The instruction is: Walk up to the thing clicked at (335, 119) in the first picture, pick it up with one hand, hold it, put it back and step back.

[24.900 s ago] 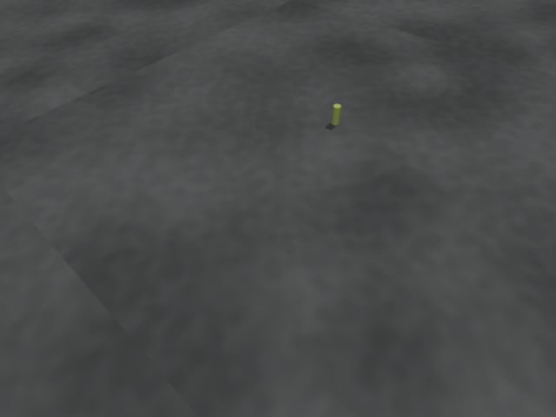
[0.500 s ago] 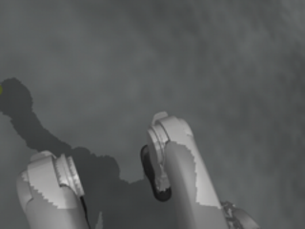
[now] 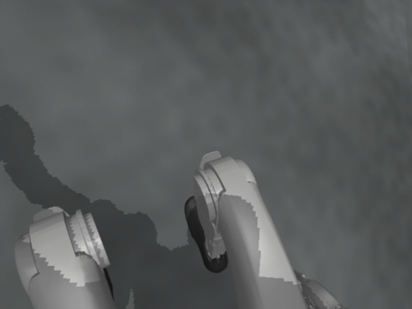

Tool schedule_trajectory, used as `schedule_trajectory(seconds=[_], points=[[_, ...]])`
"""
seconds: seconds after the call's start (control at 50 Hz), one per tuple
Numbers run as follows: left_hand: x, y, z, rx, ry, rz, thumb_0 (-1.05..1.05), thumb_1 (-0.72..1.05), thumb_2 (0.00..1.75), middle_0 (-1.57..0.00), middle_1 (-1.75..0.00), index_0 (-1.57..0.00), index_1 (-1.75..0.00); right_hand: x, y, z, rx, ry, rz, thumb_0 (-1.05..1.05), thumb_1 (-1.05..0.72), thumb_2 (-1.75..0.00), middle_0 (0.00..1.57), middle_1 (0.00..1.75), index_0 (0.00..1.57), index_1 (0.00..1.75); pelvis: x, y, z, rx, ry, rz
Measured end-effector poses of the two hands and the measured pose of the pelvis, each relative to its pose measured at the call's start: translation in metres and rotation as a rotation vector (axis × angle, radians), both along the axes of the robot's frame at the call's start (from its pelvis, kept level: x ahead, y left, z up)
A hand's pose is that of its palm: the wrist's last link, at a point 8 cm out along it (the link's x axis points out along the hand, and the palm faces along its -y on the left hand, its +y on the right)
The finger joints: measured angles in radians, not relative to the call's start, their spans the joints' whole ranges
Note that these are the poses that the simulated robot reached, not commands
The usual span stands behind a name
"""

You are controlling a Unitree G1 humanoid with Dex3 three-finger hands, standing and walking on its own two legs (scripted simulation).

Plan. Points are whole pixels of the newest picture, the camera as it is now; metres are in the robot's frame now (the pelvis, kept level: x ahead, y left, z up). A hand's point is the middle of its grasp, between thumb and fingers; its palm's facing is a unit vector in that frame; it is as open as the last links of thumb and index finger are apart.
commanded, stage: open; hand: left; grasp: from above
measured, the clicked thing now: out of the picture +0.50 +0.30 -0.24
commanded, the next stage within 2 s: withdraw in 0.56 s
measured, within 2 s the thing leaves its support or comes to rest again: neither
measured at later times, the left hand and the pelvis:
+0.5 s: hand out of the picture +0.48 +0.32 -0.20, palm faces -0.44 -0.11 -0.89, open 11.0 cm; pelvis +0.00 +0.00 +0.00, yaw +0 degrees
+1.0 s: hand out of the picture +0.50 +0.35 -0.13, palm faces -0.32 -0.06 -0.94, open 13.1 cm; pelvis +0.01 +0.00 +0.02, yaw +2 degrees
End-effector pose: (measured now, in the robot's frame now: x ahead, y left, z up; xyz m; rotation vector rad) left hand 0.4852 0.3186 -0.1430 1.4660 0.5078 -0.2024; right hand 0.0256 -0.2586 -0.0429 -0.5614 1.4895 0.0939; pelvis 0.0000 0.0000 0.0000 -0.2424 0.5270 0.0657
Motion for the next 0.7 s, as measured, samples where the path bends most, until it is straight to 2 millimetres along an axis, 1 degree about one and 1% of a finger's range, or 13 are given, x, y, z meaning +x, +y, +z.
schedule_trajectory(seconds=[0.14,0.26,0.4,0.7], points=[[0.0008,0.0006,-0.0023,0.004,0.003,0.005,0.0,0.11,0.56,-0.59,-0.65,-0.61,-0.62,0.0026,-0.0028,0.0026,-0.008,0.001,0.002,0.0,-0.91,-0.9,0.21,0.3,0.2,0.3,0.0014,0.0001,0.0011,-0.002,0.008,0.0],[0.0003,0.0019,-0.0043,0.003,0.01,0.01,0.0,0.02,0.63,-0.52,-0.7,-0.54,-0.68,0.004,-0.0064,0.0045,-0.013,0.007,0.008,0.0,-0.91,-0.9,0.21,0.3,0.2,0.3,0.0019,-0.0006,0.0014,-0.001,0.006,0.002],[-0.0004,0.0026,-0.004,0.001,0.011,0.007,0.0,-0.04,0.7,-0.46,-0.77,-0.48,-0.75,0.004,-0.0092,0.0059,-0.018,0.014,0.008,0.0,-0.91,-0.9,0.21,0.3,0.2,0.3,0.0019,-0.0009,0.0022,-0.002,0.008,0.002],[-0.0005,0.0022,-0.0022,-0.002,0.008,-0.001,0.0,-0.13,0.83,-0.37,-0.89,-0.39,-0.87,0.0032,-0.0076,0.0073,-0.02,0.005,0.004,0.0,-0.91,-0.9,0.21,0.3,0.2,0.3,0.0008,0.0003,0.0026,-0.004,0.006,0.001]])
